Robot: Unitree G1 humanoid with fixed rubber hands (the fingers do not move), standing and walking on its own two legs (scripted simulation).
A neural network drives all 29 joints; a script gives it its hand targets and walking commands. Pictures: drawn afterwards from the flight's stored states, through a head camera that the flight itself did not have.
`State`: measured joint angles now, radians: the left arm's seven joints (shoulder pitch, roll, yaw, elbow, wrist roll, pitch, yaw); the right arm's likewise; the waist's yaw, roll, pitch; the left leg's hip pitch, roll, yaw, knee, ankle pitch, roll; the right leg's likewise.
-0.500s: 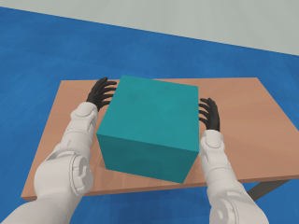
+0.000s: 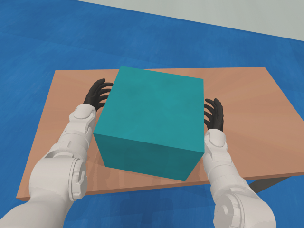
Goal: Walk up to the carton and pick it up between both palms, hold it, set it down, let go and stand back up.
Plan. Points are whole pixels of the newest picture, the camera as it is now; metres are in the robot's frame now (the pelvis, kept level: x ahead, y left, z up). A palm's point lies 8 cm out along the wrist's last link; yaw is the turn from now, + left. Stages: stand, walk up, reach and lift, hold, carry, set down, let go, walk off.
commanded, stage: set down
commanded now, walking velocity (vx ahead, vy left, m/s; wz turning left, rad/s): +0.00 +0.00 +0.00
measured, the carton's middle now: (153, 123) +0.40 -0.01 +0.02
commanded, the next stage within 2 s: none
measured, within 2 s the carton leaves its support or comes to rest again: rests again in 0.08 s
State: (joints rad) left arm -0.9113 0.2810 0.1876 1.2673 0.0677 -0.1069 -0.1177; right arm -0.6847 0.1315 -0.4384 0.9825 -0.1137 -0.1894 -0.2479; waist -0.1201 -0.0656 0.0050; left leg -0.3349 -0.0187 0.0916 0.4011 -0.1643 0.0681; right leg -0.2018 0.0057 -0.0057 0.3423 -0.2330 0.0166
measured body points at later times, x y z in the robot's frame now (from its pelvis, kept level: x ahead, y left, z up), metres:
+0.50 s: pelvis +0.00 +0.01 +0.00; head +0.08 +0.05 +0.44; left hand +0.44 +0.19 +0.03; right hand +0.33 -0.17 -0.01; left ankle +0.02 +0.07 -0.74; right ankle -0.04 -0.13 -0.74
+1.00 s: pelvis -0.07 +0.03 -0.01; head -0.04 +0.08 +0.44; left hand +0.34 +0.25 +0.05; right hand +0.27 -0.14 +0.04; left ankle +0.02 +0.07 -0.74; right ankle -0.04 -0.13 -0.74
